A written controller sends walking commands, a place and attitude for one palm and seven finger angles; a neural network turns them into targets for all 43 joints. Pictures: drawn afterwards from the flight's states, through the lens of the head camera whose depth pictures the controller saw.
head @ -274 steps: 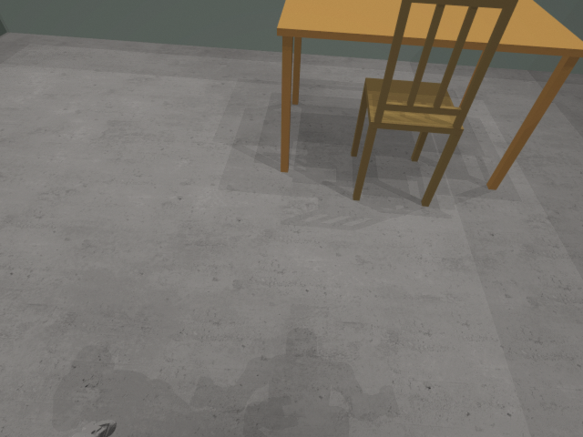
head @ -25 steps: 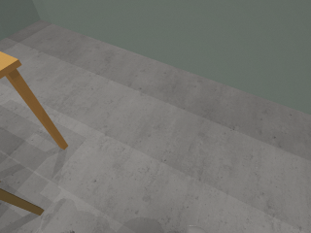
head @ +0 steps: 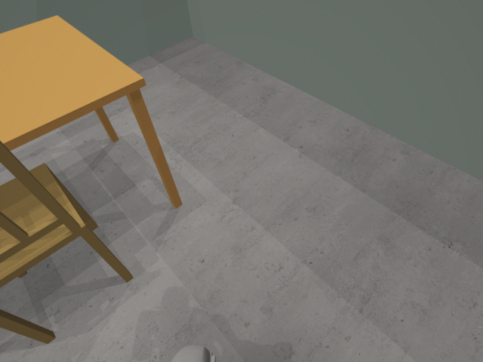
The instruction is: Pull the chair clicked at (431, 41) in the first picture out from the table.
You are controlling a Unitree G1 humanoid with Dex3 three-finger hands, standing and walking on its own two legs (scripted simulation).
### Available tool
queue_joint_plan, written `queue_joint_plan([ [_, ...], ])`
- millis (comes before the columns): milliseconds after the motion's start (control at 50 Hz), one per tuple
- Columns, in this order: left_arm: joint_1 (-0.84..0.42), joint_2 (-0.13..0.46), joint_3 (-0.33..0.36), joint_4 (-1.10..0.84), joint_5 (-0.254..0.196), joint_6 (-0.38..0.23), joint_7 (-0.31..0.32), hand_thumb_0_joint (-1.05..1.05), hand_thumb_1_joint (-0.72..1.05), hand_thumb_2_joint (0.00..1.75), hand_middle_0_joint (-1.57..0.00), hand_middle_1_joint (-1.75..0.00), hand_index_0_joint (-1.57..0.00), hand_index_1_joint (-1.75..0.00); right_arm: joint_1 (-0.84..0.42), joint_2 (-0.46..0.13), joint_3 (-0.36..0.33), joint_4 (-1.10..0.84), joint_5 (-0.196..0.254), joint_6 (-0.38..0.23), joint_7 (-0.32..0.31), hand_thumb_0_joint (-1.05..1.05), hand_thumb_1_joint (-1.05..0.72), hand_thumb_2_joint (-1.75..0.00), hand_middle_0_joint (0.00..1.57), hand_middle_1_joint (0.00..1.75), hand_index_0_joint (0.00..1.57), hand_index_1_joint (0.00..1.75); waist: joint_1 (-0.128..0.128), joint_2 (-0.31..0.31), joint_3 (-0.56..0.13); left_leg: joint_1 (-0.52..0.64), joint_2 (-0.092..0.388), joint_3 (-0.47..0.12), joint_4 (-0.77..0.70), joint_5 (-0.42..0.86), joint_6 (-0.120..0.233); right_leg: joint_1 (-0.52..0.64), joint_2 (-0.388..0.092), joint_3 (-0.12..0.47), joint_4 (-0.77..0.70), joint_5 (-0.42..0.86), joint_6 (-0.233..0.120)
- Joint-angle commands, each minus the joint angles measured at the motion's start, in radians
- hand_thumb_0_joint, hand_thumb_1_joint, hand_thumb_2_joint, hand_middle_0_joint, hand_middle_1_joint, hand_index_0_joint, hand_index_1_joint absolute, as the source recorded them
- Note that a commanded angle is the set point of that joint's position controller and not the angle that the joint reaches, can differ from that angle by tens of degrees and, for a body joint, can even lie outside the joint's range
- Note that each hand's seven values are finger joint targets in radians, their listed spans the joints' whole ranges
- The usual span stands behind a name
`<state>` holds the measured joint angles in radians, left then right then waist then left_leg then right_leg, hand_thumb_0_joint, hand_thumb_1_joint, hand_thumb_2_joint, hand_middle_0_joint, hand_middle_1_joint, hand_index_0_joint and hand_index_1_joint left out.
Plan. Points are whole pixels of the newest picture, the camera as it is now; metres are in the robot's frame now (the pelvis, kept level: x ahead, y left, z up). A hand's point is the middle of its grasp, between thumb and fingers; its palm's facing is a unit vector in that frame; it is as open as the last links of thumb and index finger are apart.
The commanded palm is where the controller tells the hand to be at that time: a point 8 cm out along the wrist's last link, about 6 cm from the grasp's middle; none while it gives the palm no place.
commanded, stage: turn to face it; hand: left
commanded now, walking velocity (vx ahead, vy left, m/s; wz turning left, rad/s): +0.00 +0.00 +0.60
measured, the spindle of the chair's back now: out of the picture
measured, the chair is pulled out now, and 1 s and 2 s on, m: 0.00 0.00 0.00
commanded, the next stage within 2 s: take the last steps up to it in 1.12 s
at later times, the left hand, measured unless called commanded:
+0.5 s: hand out of the picture +0.01 +0.29 -0.17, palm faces +0.32 -0.91 -0.26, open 7.4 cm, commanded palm none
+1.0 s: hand out of the picture -0.05 +0.20 -0.14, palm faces +0.55 -0.79 -0.28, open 7.3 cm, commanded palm none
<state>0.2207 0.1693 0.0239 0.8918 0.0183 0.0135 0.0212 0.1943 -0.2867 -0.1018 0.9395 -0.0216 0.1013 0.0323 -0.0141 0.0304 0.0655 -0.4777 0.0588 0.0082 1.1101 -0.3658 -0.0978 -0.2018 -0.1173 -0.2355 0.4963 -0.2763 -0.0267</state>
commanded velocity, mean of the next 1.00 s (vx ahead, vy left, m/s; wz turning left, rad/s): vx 0.00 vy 0.00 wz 0.54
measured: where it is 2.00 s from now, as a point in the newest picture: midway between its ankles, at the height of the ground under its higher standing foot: outside the picture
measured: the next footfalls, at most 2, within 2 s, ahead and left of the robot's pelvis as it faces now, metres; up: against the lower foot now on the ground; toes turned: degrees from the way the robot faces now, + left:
left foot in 0.20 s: +0.00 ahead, +0.15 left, +0.00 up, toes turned +14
right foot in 0.70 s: +0.08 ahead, -0.07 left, +0.00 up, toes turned +21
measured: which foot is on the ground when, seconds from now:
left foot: up 0.00-0.18, down 0.20-0.70, up 0.72-1.00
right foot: down 0.00-0.20, up 0.22-0.68, down 0.70-1.00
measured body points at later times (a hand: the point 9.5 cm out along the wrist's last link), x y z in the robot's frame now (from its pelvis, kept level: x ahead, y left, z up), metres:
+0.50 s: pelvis -0.01 +0.05 +0.00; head +0.02 +0.08 +0.45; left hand +0.00 +0.33 -0.15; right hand +0.14 -0.17 -0.13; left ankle -0.04 +0.14 -0.74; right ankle +0.02 -0.11 -0.67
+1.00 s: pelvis -0.01 -0.01 +0.00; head +0.02 -0.02 +0.45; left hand -0.08 +0.24 -0.12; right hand +0.17 -0.21 -0.16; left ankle -0.12 +0.12 -0.66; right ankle +0.04 -0.09 -0.74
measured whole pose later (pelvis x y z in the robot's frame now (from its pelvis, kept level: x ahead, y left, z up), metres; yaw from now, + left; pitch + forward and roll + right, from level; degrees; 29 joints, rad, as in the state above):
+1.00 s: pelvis -0.01 -0.01 +0.00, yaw +34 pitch -2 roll +2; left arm 0.21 0.18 0.02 0.89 0.02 0.01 0.02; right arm 0.23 -0.27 -0.09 0.97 -0.02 0.10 0.03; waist -0.02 0.03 0.06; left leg -0.44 0.05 0.00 1.07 -0.39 -0.09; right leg -0.19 -0.11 -0.20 0.50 -0.28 -0.02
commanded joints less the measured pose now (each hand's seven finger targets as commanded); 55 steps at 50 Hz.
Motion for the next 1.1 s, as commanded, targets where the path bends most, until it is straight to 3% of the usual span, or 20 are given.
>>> queue_joint_plan([
  [0, 0.056, 0.231, 0.068, -0.044, 0.011, -0.018, 0.015, 0.00, 0.90, 0.90, -0.20, -0.30, -0.20, -0.30, -0.114, -0.036, 0.006, -0.106, 0.007, -0.038, 0.000, 0.00, -0.90, -0.90, 0.20, 0.30, 0.20, 0.30, 0.056, -0.215, -0.058, -0.059, 0.008, 0.044, -0.144, -0.068, 0.007, 0.133, -0.273, 0.177, -0.161, 0.316, -0.089],
  [80, 0.070, 0.263, 0.082, -0.029, 0.015, -0.009, 0.010, 0.00, 0.90, 0.90, -0.20, -0.30, -0.20, -0.30, -0.118, -0.020, 0.022, -0.119, 0.012, -0.056, -0.002, 0.00, -0.90, -0.90, 0.20, 0.30, 0.20, 0.30, 0.068, -0.251, -0.103, 0.066, -0.011, 0.099, -0.355, -0.095, 0.036, 0.132, -0.292, 0.134, -0.083, 0.420, -0.085],
  [140, 0.062, 0.257, 0.086, -0.019, 0.000, 0.000, 0.002, 0.00, 0.90, 0.90, -0.20, -0.30, -0.20, -0.30, -0.009, -0.059, 0.012, -0.096, 0.008, -0.072, -0.005, 0.00, -0.90, -0.90, 0.20, 0.30, 0.20, 0.30, 0.007, -0.158, -0.171, 0.303, -0.016, 0.104, -0.667, 0.147, 0.062, 0.044, -0.253, 0.040, 0.110, 0.357, 0.005],
  [160, 0.061, 0.216, 0.083, -0.039, -0.008, 0.006, -0.003, 0.00, 0.90, 0.90, -0.20, -0.30, -0.20, -0.30, 0.056, -0.156, -0.011, -0.086, 0.003, -0.083, -0.011, 0.00, -0.90, -0.90, 0.20, 0.30, 0.20, 0.30, -0.035, 0.068, -0.207, 0.478, 0.141, -0.116, -0.747, 0.344, 0.131, -0.157, -0.161, 0.001, 0.310, 0.115, 0.077],
  [180, -0.013, 0.150, 0.060, -0.094, -0.008, 0.010, -0.009, 0.00, 0.90, 0.90, -0.20, -0.30, -0.20, -0.30, 0.110, -0.258, -0.038, -0.080, 0.006, -0.083, -0.020, 0.00, -0.90, -0.90, 0.20, 0.30, 0.20, 0.30, -0.077, 0.317, -0.179, 0.531, 0.371, -0.402, -0.772, 0.736, 0.264, -0.422, -0.038, 0.042, 0.512, -0.403, 0.145],
  [200, -0.077, 0.180, 0.056, -0.112, 0.000, 0.021, -0.003, 0.00, 0.90, 0.90, -0.20, -0.30, -0.20, -0.30, 0.149, -0.260, -0.032, -0.054, 0.008, -0.075, -0.024, 0.00, -0.90, -0.90, 0.20, 0.30, 0.20, 0.30, -0.085, 0.184, -0.165, 0.485, 0.400, -0.342, -0.748, 0.733, 0.313, -0.421, -0.048, 0.143, 0.616, -0.371, 0.127],
  [260, -0.060, 0.181, 0.072, -0.060, 0.000, 0.024, -0.008, 0.00, 0.90, 0.90, -0.20, -0.30, -0.20, -0.30, -0.006, -0.167, -0.006, -0.086, 0.003, -0.085, -0.043, 0.00, -0.90, -0.90, 0.20, 0.30, 0.20, 0.30, -0.021, 0.155, -0.078, 0.369, 0.228, -0.219, -0.750, 0.641, 0.255, -0.420, -0.034, 0.212, 0.695, -0.169, 0.131],
  [320, -0.009, 0.182, 0.074, -0.036, -0.002, 0.022, -0.014, 0.00, 0.90, 0.90, -0.20, -0.30, -0.20, -0.30, -0.035, -0.146, 0.004, -0.102, 0.006, -0.094, -0.042, 0.00, -0.90, -0.90, 0.20, 0.30, 0.20, 0.30, 0.009, 0.103, -0.091, 0.355, 0.164, -0.168, -0.756, 0.640, 0.229, -0.367, -0.011, 0.208, 0.683, -0.090, 0.145],
  [500, -0.141, 0.165, 0.063, -0.099, -0.011, 0.016, 0.001, 0.00, 0.90, 0.90, -0.20, -0.30, -0.20, -0.30, 0.062, -0.150, -0.011, -0.079, -0.002, -0.086, -0.043, 0.00, -0.90, -0.90, 0.20, 0.30, 0.20, 0.30, -0.038, 0.119, -0.097, 0.401, 0.172, -0.340, -0.727, 0.665, 0.284, -0.322, 0.042, 0.236, 0.436, -0.173, 0.153],
  [580, -0.107, 0.152, 0.057, -0.103, -0.019, 0.009, 0.004, 0.00, 0.90, 0.90, -0.20, -0.30, -0.20, -0.30, 0.025, -0.156, -0.017, -0.091, -0.004, -0.078, -0.043, 0.00, -0.90, -0.90, 0.20, 0.30, 0.20, 0.30, -0.015, 0.151, -0.118, 0.321, 0.140, -0.379, -0.684, 0.683, 0.267, -0.162, 0.090, 0.225, 0.240, -0.152, 0.131],
  [620, -0.054, 0.160, 0.061, -0.095, -0.022, -0.001, 0.007, 0.00, 0.90, 0.90, -0.20, -0.30, -0.20, -0.30, 0.006, -0.148, -0.018, -0.096, 0.000, -0.077, -0.041, 0.00, -0.90, -0.90, 0.20, 0.30, 0.20, 0.30, 0.014, 0.134, -0.135, 0.266, 0.110, -0.388, -0.639, 0.659, 0.238, -0.040, 0.103, 0.219, 0.071, -0.043, 0.123],
  [640, -0.010, 0.177, 0.065, -0.085, -0.021, -0.012, 0.010, 0.00, 0.90, 0.90, -0.20, -0.30, -0.20, -0.30, -0.001, -0.134, -0.017, -0.099, 0.007, -0.077, -0.038, 0.00, -0.90, -0.90, 0.20, 0.30, 0.20, 0.30, 0.040, 0.092, -0.154, 0.196, 0.074, -0.366, -0.583, 0.545, 0.195, 0.085, 0.076, 0.232, -0.091, 0.084, 0.119],
  [660, 0.018, 0.248, 0.078, -0.080, -0.009, -0.025, 0.017, 0.00, 0.90, 0.90, -0.20, -0.30, -0.20, -0.30, 0.029, -0.077, -0.010, -0.103, 0.018, -0.078, -0.031, 0.00, -0.90, -0.90, 0.20, 0.30, 0.20, 0.30, 0.047, -0.105, -0.191, 0.024, -0.013, -0.269, -0.443, 0.266, 0.118, 0.277, -0.102, 0.377, -0.195, 0.153, 0.071],
  [680, 0.031, 0.332, 0.091, -0.085, 0.003, -0.026, 0.022, 0.00, 0.90, 0.90, -0.20, -0.30, -0.20, -0.30, 0.029, -0.028, -0.001, -0.132, 0.016, -0.077, -0.031, 0.00, -0.90, -0.90, 0.20, 0.30, 0.20, 0.30, 0.056, -0.346, -0.172, -0.150, -0.153, -0.078, -0.199, -0.234, 0.041, 0.295, -0.376, 0.619, -0.201, 0.352, -0.051],
  [700, 0.022, 0.322, 0.083, -0.094, -0.004, -0.018, 0.023, 0.00, 0.90, 0.90, -0.20, -0.30, -0.20, -0.30, 0.022, -0.079, -0.014, -0.131, 0.007, -0.068, -0.034, 0.00, -0.90, -0.90, 0.20, 0.30, 0.20, 0.30, 0.051, -0.255, -0.160, -0.100, -0.095, -0.117, -0.012, -0.252, 0.050, 0.149, -0.419, 0.570, -0.190, 0.389, -0.118],
  [720, -0.044, 0.253, 0.076, -0.101, -0.006, -0.023, 0.025, 0.00, 0.90, 0.90, -0.20, -0.30, -0.20, -0.30, 0.029, -0.086, -0.020, -0.098, 0.001, -0.052, -0.028, 0.00, -0.90, -0.90, 0.20, 0.30, 0.20, 0.30, 0.018, -0.226, -0.100, -0.081, -0.063, -0.142, 0.069, -0.168, 0.052, 0.053, -0.335, 0.477, -0.216, 0.270, -0.103],
  [760, -0.133, 0.203, 0.056, -0.120, -0.008, -0.017, 0.017, 0.00, 0.90, 0.90, -0.20, -0.30, -0.20, -0.30, 0.058, -0.063, -0.017, -0.061, -0.004, -0.039, -0.013, 0.00, -0.90, -0.90, 0.20, 0.30, 0.20, 0.30, -0.025, -0.184, -0.023, -0.092, -0.043, -0.079, 0.153, -0.036, 0.035, -0.006, -0.215, 0.333, -0.210, 0.176, -0.060],
  [800, -0.113, 0.183, 0.051, -0.113, -0.005, -0.023, 0.015, 0.00, 0.90, 0.90, -0.20, -0.30, -0.20, -0.30, 0.070, -0.045, -0.012, -0.051, -0.002, -0.038, -0.004, 0.00, -0.90, -0.90, 0.20, 0.30, 0.20, 0.30, -0.023, -0.204, -0.020, -0.093, -0.034, -0.051, 0.149, 0.020, 0.024, 0.001, -0.181, 0.245, -0.198, 0.219, -0.041],
  [1000, 0.063, 0.239, 0.067, -0.029, 0.013, -0.018, 0.013, 0.00, 0.90, 0.90, -0.20, -0.30, -0.20, -0.30, -0.073, -0.011, 0.020, -0.072, 0.008, -0.043, -0.008, 0.00, -0.90, -0.90, 0.20, 0.30, 0.20, 0.30, 0.059, -0.235, -0.037, 0.024, -0.022, 0.045, -0.212, -0.084, 0.020, 0.080, -0.238, 0.197, -0.150, 0.387, -0.094],
  [1080, 0.063, 0.258, 0.075, -0.002, 0.015, -0.013, 0.012, 0.00, 0.90, 0.90, -0.20, -0.30, -0.20, -0.30, -0.036, 0.000, 0.033, -0.064, 0.015, -0.063, -0.016, 0.00, -0.90, -0.90, 0.20, 0.30, 0.20, 0.30, 0.042, -0.250, -0.104, 0.155, -0.044, 0.080, -0.438, -0.056, 0.045, 0.098, -0.243, 0.182, -0.066, 0.461, -0.084],
])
